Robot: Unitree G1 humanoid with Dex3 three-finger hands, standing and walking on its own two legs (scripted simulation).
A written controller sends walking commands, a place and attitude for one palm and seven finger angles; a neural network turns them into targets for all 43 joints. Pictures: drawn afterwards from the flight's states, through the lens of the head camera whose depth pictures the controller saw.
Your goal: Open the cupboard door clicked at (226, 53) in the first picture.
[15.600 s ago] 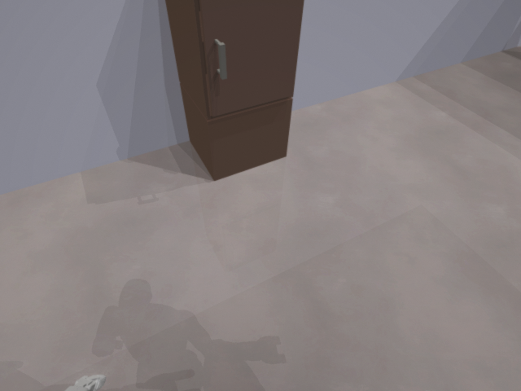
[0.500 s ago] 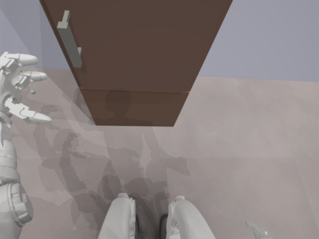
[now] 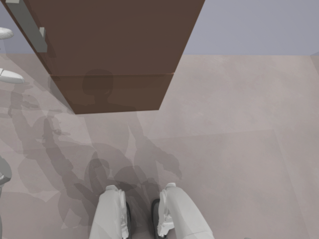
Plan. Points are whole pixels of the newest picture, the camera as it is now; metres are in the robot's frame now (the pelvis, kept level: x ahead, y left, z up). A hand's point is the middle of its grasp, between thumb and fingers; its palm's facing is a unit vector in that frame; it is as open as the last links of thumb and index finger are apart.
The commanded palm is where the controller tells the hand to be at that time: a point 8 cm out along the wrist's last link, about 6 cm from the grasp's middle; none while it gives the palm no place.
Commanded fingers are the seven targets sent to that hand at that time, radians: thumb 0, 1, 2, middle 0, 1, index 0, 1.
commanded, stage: move the hooked fingers beside the handle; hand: left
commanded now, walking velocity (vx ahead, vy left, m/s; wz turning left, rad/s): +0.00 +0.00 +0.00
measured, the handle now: (30, 19) +0.60 +0.25 +0.05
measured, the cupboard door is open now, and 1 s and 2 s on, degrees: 0 0 0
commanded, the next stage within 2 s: slide the fingers in behind the handle in 0.96 s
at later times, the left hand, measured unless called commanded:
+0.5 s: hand out of the picture +0.54 +0.32 +0.06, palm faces +0.08 -1.00 -0.03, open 14.0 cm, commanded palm +0.54 +0.32 +0.05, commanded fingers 0.00 -0.50 0.30 -0.30 -1.20 -0.30 -1.20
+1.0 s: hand out of the picture +0.54 +0.32 +0.04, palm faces +0.08 -1.00 -0.03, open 14.0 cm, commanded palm +0.54 +0.32 +0.05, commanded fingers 0.00 -0.50 0.30 -0.30 -1.20 -0.30 -1.20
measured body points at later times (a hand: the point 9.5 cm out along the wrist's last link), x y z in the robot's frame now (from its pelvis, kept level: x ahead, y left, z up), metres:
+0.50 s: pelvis +0.01 +0.00 -0.01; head +0.22 +0.06 +0.39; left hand +0.53 +0.37 +0.06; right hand +0.00 -0.26 -0.09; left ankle +0.05 +0.07 -0.60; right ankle +0.04 -0.11 -0.60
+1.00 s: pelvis +0.01 +0.01 +0.00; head +0.22 +0.07 +0.39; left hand +0.53 +0.37 +0.05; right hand +0.01 -0.26 -0.09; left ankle +0.05 +0.07 -0.60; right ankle +0.04 -0.11 -0.60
